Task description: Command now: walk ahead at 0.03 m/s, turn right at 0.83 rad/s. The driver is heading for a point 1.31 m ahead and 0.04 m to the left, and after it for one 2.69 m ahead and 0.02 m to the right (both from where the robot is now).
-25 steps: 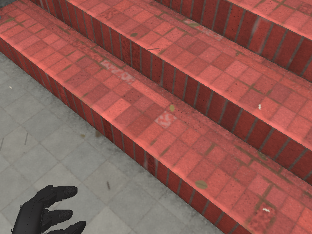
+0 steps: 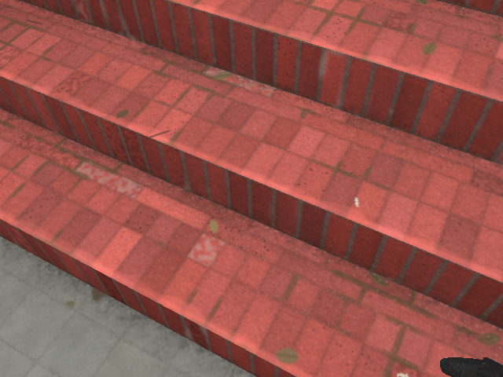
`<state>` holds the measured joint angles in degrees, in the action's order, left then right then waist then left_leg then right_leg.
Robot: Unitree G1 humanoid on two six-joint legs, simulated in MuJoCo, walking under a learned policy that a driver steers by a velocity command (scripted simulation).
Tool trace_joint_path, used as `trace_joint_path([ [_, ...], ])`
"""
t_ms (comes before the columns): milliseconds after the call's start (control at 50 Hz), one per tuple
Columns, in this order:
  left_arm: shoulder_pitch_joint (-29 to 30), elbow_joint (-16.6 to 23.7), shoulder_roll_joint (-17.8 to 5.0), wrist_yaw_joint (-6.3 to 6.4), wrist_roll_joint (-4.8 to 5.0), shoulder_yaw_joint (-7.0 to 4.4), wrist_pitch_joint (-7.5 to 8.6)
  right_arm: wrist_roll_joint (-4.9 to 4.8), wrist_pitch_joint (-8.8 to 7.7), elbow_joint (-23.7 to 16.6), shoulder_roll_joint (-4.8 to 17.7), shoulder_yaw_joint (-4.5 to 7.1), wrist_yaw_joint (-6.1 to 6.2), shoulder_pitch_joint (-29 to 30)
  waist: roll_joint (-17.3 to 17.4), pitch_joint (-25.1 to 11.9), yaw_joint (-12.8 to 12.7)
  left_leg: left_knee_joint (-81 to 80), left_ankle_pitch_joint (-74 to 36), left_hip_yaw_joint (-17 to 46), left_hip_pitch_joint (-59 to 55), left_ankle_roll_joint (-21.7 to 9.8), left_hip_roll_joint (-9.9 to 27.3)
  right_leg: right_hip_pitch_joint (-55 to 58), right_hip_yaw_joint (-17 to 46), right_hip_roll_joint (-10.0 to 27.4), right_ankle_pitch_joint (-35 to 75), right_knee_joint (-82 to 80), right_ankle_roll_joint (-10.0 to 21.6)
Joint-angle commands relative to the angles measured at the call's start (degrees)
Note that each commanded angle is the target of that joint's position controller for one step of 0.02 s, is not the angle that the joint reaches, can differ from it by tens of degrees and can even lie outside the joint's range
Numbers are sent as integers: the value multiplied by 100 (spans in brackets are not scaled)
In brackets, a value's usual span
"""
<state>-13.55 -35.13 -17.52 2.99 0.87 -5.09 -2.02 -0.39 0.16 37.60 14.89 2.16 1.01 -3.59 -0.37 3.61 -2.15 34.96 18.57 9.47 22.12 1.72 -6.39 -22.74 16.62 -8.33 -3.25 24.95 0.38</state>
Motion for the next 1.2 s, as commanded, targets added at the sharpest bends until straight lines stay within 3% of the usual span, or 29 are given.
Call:
trace_joint_path([
  [20, 301, 535, -903, 38, 73, -311, 32, -13, -138, -152, 669, 270, -4, -513, -1031, -1109, 358, -1276, -769, -241, -1098, -199, 59, 546, 1556, 976, -1489, -632, 490],
  [40, 223, 556, -658, 11, 87, -234, 26, 22, -135, -124, 850, 339, 13, -649, -669, -1236, 360, -1621, -895, 125, -1882, -465, 699, -83, 1300, 695, -2340, -71, 278],
  [60, 231, 683, -380, -19, 112, -148, 38, 248, -95, -183, 1259, 407, 32, -540, 816, -1124, 217, -1994, -669, 1548, -2201, -1237, 1995, -1268, 197, 34, -3164, 1298, 25],
  [80, -9, 689, -755, -84, 50, -256, 132, 479, -127, -308, 1103, 384, 25, -179, 1391, -968, 21, -2219, -1169, 2264, -1595, -1715, 2801, -1562, -343, 156, -3017, 2864, -277],
  [100, -142, 535, -1141, -136, 24, -359, 136, 423, -163, -438, 766, 302, 76, 163, 1083, -845, -99, -2139, -1425, 1774, -1371, -1686, 2746, -1529, -561, 520, -2632, 3696, -449],
  [120, -294, 371, -1145, -148, 1, -373, 82, 291, -170, -509, 550, 247, 125, 420, 662, -719, -140, -1970, -1437, 1057, -1200, -1416, 2289, -1437, -660, 607, -2248, 4097, -512],
  [160, -416, 290, -783, -154, -27, -260, -2, 140, -137, -522, 582, 208, 209, 436, 346, -561, -77, -1790, -1954, 339, -1172, -1290, 1943, -1690, -889, 714, -1797, 5006, -639],
  [200, 25, 515, -602, -177, 40, -159, 15, 193, -102, -431, 684, 202, 248, 89, 406, -453, 147, -1781, -2554, -201, -1379, -1387, 1820, -1991, -1246, 981, -1502, 4846, -760],
  [240, 594, 756, -363, -149, -41, -14, 82, 222, -54, -244, 783, 214, 215, -548, 452, -651, 485, -1650, -3406, -92, -1826, -1638, 1879, -1931, -1307, 999, -1673, 4224, -855],
  [320, 487, 623, -2, -147, -166, 204, 147, 115, -62, -201, 818, 192, 30, -344, 703, -1094, 302, -1430, -3740, -246, -1583, -1622, 1779, -302, -1415, 944, -2184, 2256, -702],
  [360, 406, 441, -99, -119, -173, 174, 128, 28, -122, -109, 797, 169, -92, -442, 952, -952, 299, -1384, -3382, -64, -1398, -1538, 1676, 410, -1637, 731, -1785, 1009, -641],
  [400, 333, 366, -403, -60, -120, 73, 123, -142, -147, -48, 1127, 282, -128, -556, 1167, -717, 202, -1137, -3480, 209, -1254, -1334, 1635, 1018, -1682, 529, -706, -490, -344],
  [440, -15, 399, -936, 67, -174, -46, 92, -88, -283, -113, 871, 211, -147, -678, 621, -1291, 158, -568, -2123, 208, -251, -761, 1388, 2634, -971, 1559, 1063, -229, 183],
  [460, -40, 323, -1275, 111, -292, -141, -9, -34, -391, -235, 504, 106, -217, -769, -705, -1414, 234, 125, -280, -452, 1069, -385, 826, 3313, -417, 2498, 2506, 236, 847],
  [480, -9, 257, -1055, 78, -307, -161, -28, -80, -377, -260, 660, 155, -200, -572, -1291, -1455, -15, 1061, 1229, -968, 1380, -123, 622, 2803, -6, 3110, 2365, -145, 1462],
  [500, 82, 337, -767, 47, -349, -72, 38, -128, -283, -254, 981, 297, -168, -463, -1076, -1206, -116, 2305, 1629, -864, 1591, 55, 748, 2497, -4, 3209, 2435, -359, 1628],
  [580, 1021, 306, -523, 38, -142, -47, 231, -19, 202, -194, 664, 313, -3, -915, -904, -617, 407, 3037, 620, -789, 1502, 426, 1053, 1401, -1321, 2602, 1784, -536, 1020],
  [660, 968, 172, -618, 70, -133, -130, 217, 0, 225, -589, 445, 224, -114, -557, -932, -751, 248, 1663, 73, -1102, 890, 249, 1161, 1369, -1910, 2590, 1378, -432, 893],
  [760, 824, -78, -723, -38, 19, -202, 240, -54, 255, -641, 739, 422, -226, -1115, -744, -838, 440, 46, -532, -1562, -293, -249, 777, 1267, -2280, 2685, 688, 447, 423],
  [780, 442, -234, -543, -88, -39, -169, 232, -29, 237, -554, 977, 544, -135, -1445, -118, -881, 503, -511, -1387, -1259, -1007, -501, 662, 829, -2597, 2307, 8, 1321, 74],
  [800, 543, 24, -269, -107, -316, -76, 225, 5, 192, -621, 1877, 786, -3, -1831, 1857, -827, 536, -858, -4548, 844, -2267, -1247, 1940, -1095, -3032, 1473, -2442, 3451, -573],
  [820, 1172, 356, -118, -85, -332, 25, 273, 248, 33, -757, 2109, 762, -41, -1880, 2075, -1480, 685, -1249, -4692, 2634, -2461, -2394, 2745, -2069, -1696, 730, -3856, 4781, -693],
  [840, 1336, 306, -441, -85, -191, -37, 302, 266, -98, -810, 1858, 705, -106, -1746, 1094, -1606, 809, -1399, -3708, 2325, -2520, -2309, 2685, -2182, -1119, 871, -3561, 5118, -532],
  [880, 1230, 161, -548, -13, -151, -81, 343, -26, -115, -865, 1470, 599, -12, -1067, 444, -1122, 413, -1484, -2265, 1662, -1890, -1674, 2144, -2073, -938, 1072, -2502, 4496, -336],
  [900, 1153, 130, -635, 19, -186, -119, 334, -108, -43, -954, 1343, 545, 49, -686, 545, -1004, 242, -1553, -1922, 1470, -1500, -1491, 1968, -1820, -940, 1081, -2127, 4152, -330],
  [980, 666, -283, -422, -56, -144, -46, 279, 55, 56, -1071, 1128, 445, 173, -437, 652, -1232, 166, -1465, -2295, 810, -1251, -1342, 1665, -1150, -1237, 843, -1397, 3497, -506],
  [1080, 500, -455, -123, -148, -119, 134, 205, 263, 25, -820, 453, 114, 66, -333, 810, -1163, 314, -1599, -1363, 266, -649, -1340, 1547, 159, -1442, 1256, -1239, 2270, -593],
  [1140, 693, -310, -458, -190, -40, 82, 235, 314, -8, -627, 775, 167, -27, -298, 912, -520, 458, -1748, -374, 422, -480, -1447, 1703, 251, -1638, 1173, -1583, 1776, -420],
  [1200, 519, -250, -642, -211, 9, 38, 314, 173, 65, -566, 1040, 256, 58, -218, 708, -351, 374, -1367, -1293, 461, -983, -1451, 1854, 59, -1833, 1042, -1567, 1153, -218],
])
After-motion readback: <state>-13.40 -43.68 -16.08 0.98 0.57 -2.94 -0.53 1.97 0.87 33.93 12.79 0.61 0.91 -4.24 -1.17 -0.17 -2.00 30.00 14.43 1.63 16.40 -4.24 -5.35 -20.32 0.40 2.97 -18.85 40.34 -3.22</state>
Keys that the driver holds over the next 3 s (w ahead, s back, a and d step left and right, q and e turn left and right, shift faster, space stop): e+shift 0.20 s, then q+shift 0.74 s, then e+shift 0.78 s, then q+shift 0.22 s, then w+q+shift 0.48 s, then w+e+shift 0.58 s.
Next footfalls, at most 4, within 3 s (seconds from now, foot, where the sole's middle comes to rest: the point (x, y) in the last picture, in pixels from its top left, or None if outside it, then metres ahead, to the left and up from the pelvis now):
0.04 left None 0.09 0.11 -0.77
0.44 right None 0.01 -0.13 -0.77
0.78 left None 0.07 0.15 -0.77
1.24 right None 0.10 -0.06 -0.77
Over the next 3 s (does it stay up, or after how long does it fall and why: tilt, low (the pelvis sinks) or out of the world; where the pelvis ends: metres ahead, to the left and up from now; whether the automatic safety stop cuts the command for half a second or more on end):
stays up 0.57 0.25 0.10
